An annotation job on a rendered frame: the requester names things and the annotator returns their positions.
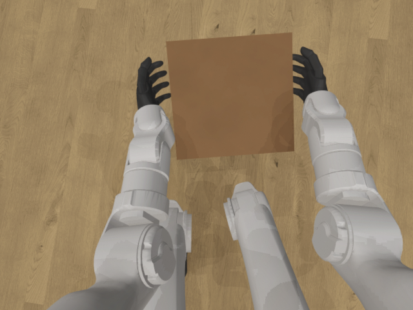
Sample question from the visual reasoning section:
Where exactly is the robot thigh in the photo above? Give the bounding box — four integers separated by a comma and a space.
223, 189, 310, 310
143, 208, 192, 310

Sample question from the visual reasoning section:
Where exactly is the robot left thigh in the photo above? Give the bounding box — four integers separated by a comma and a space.
143, 208, 192, 310

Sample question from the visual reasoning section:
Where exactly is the left robot hand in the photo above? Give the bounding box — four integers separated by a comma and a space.
136, 57, 171, 110

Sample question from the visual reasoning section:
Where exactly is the left robot forearm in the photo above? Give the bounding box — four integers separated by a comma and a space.
94, 105, 175, 272

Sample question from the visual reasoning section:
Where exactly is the right robot hand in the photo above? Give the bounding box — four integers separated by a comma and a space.
292, 47, 328, 103

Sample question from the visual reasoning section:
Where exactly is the robot right upper arm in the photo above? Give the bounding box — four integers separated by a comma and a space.
312, 203, 413, 310

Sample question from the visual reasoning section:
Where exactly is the robot left upper arm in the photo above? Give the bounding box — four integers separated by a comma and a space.
47, 223, 176, 310

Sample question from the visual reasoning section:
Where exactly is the carton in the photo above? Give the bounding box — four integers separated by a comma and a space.
166, 32, 294, 160

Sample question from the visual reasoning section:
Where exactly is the right robot forearm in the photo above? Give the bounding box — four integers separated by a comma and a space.
301, 90, 403, 254

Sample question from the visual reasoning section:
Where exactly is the robot right thigh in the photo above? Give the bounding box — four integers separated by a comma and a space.
223, 189, 310, 310

